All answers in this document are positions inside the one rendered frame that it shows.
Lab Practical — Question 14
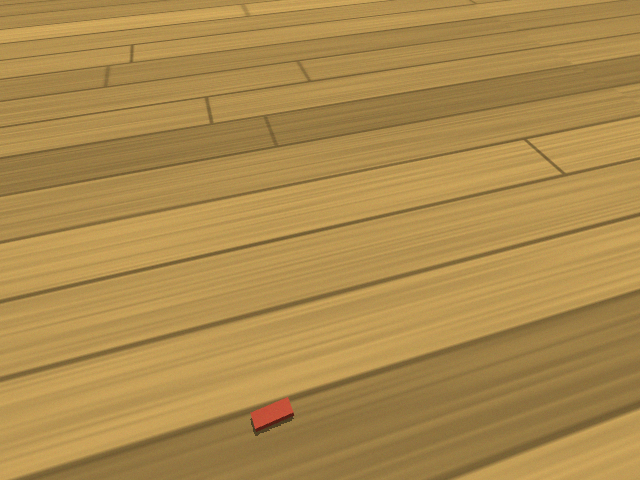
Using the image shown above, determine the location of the small box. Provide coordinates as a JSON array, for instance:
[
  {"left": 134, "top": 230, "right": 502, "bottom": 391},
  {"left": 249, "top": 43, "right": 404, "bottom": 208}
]
[{"left": 251, "top": 397, "right": 294, "bottom": 432}]

